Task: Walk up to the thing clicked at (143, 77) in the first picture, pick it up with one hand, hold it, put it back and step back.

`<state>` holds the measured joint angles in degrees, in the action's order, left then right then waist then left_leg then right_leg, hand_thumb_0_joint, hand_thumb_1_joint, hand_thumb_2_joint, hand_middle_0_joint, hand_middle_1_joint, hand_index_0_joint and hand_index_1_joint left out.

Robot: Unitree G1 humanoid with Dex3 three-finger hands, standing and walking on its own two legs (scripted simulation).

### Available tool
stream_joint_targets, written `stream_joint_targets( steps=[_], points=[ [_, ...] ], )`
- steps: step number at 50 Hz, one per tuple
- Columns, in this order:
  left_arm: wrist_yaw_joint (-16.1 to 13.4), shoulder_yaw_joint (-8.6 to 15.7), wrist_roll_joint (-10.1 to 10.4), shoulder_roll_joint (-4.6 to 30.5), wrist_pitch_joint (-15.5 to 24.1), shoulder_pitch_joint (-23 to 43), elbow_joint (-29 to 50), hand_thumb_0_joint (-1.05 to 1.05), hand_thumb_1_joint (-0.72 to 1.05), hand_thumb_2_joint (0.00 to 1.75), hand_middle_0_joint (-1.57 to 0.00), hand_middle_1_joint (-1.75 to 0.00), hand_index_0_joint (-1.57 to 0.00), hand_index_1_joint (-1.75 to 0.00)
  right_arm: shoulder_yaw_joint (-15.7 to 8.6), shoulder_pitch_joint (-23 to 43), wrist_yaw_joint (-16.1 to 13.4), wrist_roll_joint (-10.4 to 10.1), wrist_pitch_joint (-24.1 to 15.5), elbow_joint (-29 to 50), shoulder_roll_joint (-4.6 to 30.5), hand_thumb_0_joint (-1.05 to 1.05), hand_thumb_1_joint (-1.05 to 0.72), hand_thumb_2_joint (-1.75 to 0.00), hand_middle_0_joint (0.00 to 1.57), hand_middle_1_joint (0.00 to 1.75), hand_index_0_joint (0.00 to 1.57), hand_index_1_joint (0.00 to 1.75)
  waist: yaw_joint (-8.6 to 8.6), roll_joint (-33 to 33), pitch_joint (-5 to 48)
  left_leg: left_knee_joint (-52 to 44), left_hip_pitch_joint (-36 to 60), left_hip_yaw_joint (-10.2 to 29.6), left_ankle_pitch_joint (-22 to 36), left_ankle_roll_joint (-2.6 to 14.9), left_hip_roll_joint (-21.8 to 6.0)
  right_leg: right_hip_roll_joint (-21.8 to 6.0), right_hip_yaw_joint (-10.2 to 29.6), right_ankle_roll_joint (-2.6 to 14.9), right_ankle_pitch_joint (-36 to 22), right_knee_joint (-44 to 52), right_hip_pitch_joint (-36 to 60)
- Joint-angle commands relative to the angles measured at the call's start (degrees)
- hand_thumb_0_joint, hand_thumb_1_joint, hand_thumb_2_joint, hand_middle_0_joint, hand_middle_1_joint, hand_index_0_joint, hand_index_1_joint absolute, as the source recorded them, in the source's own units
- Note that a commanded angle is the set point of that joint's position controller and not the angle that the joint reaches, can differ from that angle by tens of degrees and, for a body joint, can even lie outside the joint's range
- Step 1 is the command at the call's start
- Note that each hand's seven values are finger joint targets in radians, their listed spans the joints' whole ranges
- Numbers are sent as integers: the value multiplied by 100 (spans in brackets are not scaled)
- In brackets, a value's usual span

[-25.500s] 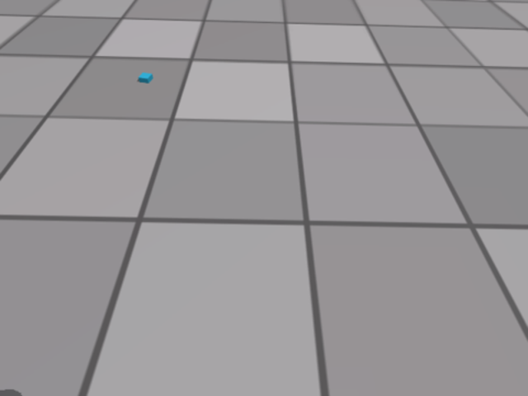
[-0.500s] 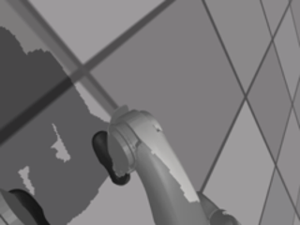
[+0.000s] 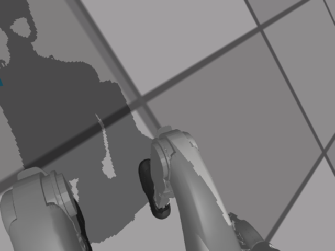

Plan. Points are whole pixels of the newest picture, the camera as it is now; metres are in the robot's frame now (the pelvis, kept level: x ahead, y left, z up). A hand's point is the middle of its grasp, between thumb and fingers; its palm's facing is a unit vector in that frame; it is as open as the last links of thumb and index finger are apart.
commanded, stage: go down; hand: left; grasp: from above
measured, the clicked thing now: out of the picture +0.55 +0.31 -0.32
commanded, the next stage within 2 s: none
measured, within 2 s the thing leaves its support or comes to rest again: neither
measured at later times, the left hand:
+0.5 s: hand out of the picture +0.53 +0.36 +0.02, palm faces -0.42 -0.15 -0.90, open 11.9 cm
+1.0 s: hand out of the picture +0.53 +0.37 +0.10, palm faces -0.39 -0.14 -0.91, open 11.8 cm
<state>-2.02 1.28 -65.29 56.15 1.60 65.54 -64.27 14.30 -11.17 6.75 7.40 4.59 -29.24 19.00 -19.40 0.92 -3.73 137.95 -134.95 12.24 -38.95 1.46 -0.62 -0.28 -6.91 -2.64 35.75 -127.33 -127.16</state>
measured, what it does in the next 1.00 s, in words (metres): rises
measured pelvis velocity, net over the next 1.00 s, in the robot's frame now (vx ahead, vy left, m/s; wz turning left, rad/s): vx -0.01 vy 0.00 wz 0.11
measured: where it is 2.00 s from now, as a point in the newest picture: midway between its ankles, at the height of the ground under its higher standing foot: (120, 218)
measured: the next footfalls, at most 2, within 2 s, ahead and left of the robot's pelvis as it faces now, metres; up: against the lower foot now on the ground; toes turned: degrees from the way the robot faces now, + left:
none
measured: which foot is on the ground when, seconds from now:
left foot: down 0.00-1.00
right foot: down 0.00-1.00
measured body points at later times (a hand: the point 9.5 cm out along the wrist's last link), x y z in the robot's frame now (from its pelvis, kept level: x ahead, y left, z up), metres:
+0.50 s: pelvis -0.01 +0.00 +0.07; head +0.23 +0.09 +0.44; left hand +0.55 +0.36 +0.07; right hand +0.03 -0.27 -0.01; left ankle +0.07 +0.12 -0.31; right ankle +0.13 -0.14 -0.31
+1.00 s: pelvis -0.01 +0.00 +0.12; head +0.22 +0.08 +0.50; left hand +0.54 +0.37 +0.15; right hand +0.04 -0.27 +0.02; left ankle +0.07 +0.12 -0.31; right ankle +0.13 -0.14 -0.31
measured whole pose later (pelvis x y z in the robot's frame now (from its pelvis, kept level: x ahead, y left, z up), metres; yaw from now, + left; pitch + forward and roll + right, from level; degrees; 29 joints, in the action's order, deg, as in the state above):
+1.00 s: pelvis -0.01 +0.00 +0.12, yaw +7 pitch +37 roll -8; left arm 8.6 0.0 -65.0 54.3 7.5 74.2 -70.3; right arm 8.8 -13.4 -2.6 2.6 7.9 -34.1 15.6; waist -17.6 -2.4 4.9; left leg 112.6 -115.5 4.7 -34.5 1.6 -2.4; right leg -0.7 -1.8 -2.5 31.6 -106.4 -111.9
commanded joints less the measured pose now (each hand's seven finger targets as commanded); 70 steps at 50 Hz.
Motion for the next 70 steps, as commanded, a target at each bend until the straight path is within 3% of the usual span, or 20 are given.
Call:
stream_joint_targets(
  steps=[1, 6, 11, 15, 16, 17, 19, 21, 22, 23, 27, 29, 32, 38, 41, 47, 53, 61, 65, 70],
  points=[
    [92, 164, -27, 1195, 20, 2590, 1774, 0, -23, 75, -25, -91, -29, -88, -890, -1411, -219, -132, 178, -72, 1771, 0, -90, -90, 20, 30, 20, 30, -291, -3211, 4539, -1963, 3918, -452, 1270, -189, -56, 248, -423, 644, -999, 1291, 1743],
    [334, 82, -146, 1039, -93, 2646, 1415, 0, -19, 72, -29, -87, -32, -84, -950, -1288, -366, -232, 347, -68, 1570, 0, -89, -90, 20, 30, 20, 30, -158, -3082, 4521, -2459, 4384, -433, 1293, -158, -5, 216, -298, 635, -984, 1535, 1732],
    [693, -283, -17, 641, -162, 2589, 577, 0, -20, 73, -28, -90, -31, -87, -930, -1376, -524, -254, 422, -209, 1435, 0, -90, -90, 20, 30, 20, 30, -365, -2291, 3930, -2615, 3716, -645, 861, -20, 14, 228, -229, 601, -771, 1973, 2095],
    [935, -343, 5, 670, -100, 2842, 774, 0, -16, 70, -28, -93, -33, -88, -959, -1413, -644, -348, 414, -94, 1440, 0, -90, -90, 20, 30, 20, 30, -215, -2318, 4272, -2873, 4068, -669, 1003, -31, -20, 188, -180, 592, -924, 2143, 2312],
    [987, -373, 0, 601, -102, 2714, 512, 0, -17, 70, -29, -93, -33, -88, -949, -1425, -672, -367, 426, -133, 1457, 0, -90, -90, 20, 30, 20, 30, -241, -2206, 4105, -2904, 4023, -639, 1049, -44, -22, 178, -185, 606, -937, 2157, 2219],
    [1009, -272, 13, 833, -26, 2919, 864, 0, -16, 69, -28, -94, -33, -88, -952, -1403, -691, -372, 415, -57, 1431, 0, -90, -90, 20, 30, 20, 30, -171, -2381, 4277, -2933, 4074, -693, 1152, -53, -13, 171, -154, 611, -1018, 2170, 2405],
    [1083, -319, 38, 680, -27, 2503, 204, 0, -16, 70, -29, -94, -33, -89, -910, -1426, -740, -366, 426, -56, 1377, 0, -90, -90, 20, 30, 20, 30, -237, -1790, 4003, -2886, 3797, -709, 1018, -2, -6, 186, -146, 608, -885, 2284, 2461],
    [1061, 102, 50, 1372, 136, 3259, 1321, 0, -18, 71, -28, -93, -33, -88, -992, -1475, -788, -359, 431, -8, 1419, 0, -90, -90, 20, 30, 20, 30, 6, -2408, 4830, -3014, 4332, -794, 1305, -50, -1, 138, -36, 617, -1097, 2334, 2754],
    [1059, 158, 53, 1447, 136, 3087, 1059, 0, -17, 70, -29, -93, -34, -88, -989, -1421, -823, -360, 442, -3, 1379, 0, -90, -90, 20, 30, 20, 30, 67, -2443, 4758, -3030, 4373, -816, 1273, -61, -3, 146, -19, 624, -1045, 2334, 2714],
    [1025, 301, 82, 1628, 193, 3348, 1511, 0, -18, 70, -29, -92, -33, -88, -1007, -1439, -845, -375, 471, 14, 1365, 0, -90, -90, 20, 30, 20, 30, 176, -2723, 5089, -3145, 4685, -836, 1340, -86, -10, 127, 20, 634, -1094, 2349, 2781],
    [998, 285, 48, 1416, 292, 3183, 1321, 0, -21, 72, -30, -89, -32, -86, -1026, -1462, -893, -378, 501, -114, 1298, 0, -90, -90, 20, 30, 20, 30, 59, -2839, 5286, -3323, 5267, -726, 1640, -108, -55, 147, 27, 629, -1243, 2442, 2670],
    [1004, 284, 60, 1426, 311, 3153, 1174, 0, -20, 72, -30, -88, -33, -85, -1025, -1547, -899, -372, 503, -187, 1258, 0, -90, -90, 20, 30, 20, 30, 54, -2698, 5191, -3420, 5150, -743, 1547, -68, -65, 148, 46, 601, -1207, 2541, 2795],
    [1047, 164, 102, 1224, 338, 3060, 721, 0, -21, 73, -32, -84, -33, -82, -1042, -1551, -941, -362, 493, -282, 1274, 0, -90, -90, 20, 30, 20, 30, -37, -2331, 4564, -3606, 4847, -676, 905, -50, -80, 155, 22, 609, -810, 2728, 2704],
    [1074, 33, 148, 1134, 489, 3237, 577, 0, -17, 68, -32, -85, -36, -81, -1006, -1559, -1007, -408, 394, -380, 1117, 0, -90, -90, 20, 30, 20, 30, -84, -2143, 4596, -3787, 4708, -782, 674, 19, -119, 170, 81, 531, -804, 2930, 3069],
    [1009, 71, 113, 1226, 554, 3138, 391, 0, -15, 67, -32, -86, -36, -81, -1004, -1481, -1045, -411, 366, -385, 1079, 0, -90, -90, 20, 30, 20, 30, 32, -2038, 4424, -3898, 4744, -801, 621, 13, -107, 158, 92, 545, -729, 3036, 3159],
    [835, 134, 55, 1215, 598, 3192, 506, 0, -14, 66, -35, -82, -39, -78, -1028, -1421, -1039, -439, 329, -426, 995, 0, -90, -90, 20, 30, 20, 30, 154, -2330, 4816, -4172, 5311, -786, 1036, -36, -138, 145, 131, 537, -1064, 3089, 3339],
    [783, 225, 74, 1281, 598, 3129, 449, 0, -15, 65, -35, -82, -38, -77, -1085, -1431, -991, -430, 327, -513, 976, 0, -90, -90, 20, 30, 20, 30, 142, -2225, 5026, -4119, 5583, -817, 1627, -32, -142, 148, 167, 555, -1346, 3272, 3506],
    [729, 171, 124, 1153, 750, 2949, 304, 0, -14, 64, -36, -79, -40, -75, -1108, -1378, -961, -449, 306, -527, 850, 0, -90, -90, 20, 30, 20, 30, 175, -2173, 4898, -4385, 5648, -846, 1297, 2, -142, 167, 195, 511, -1171, 3512, 3747],
    [645, 247, 135, 1239, 811, 3009, 390, 0, -17, 65, -33, -83, -38, -78, -1096, -1390, -933, -444, 283, -555, 781, 0, -90, -90, 20, 30, 20, 30, 203, -2094, 5140, -4285, 5647, -945, 1633, 49, -120, 176, 254, 481, -1453, 3568, 4028],
    [546, 214, 49, 1225, 824, 2927, 121, 0, -17, 66, -33, -83, -38, -78, -1093, -1371, -927, -447, 283, -585, 810, 0, -90, -90, 20, 30, 20, 30, 204, -2187, 4784, -4509, 5695, -881, 1453, -9, -135, 175, 219, 520, -1284, 3638, 3886]
  ],
)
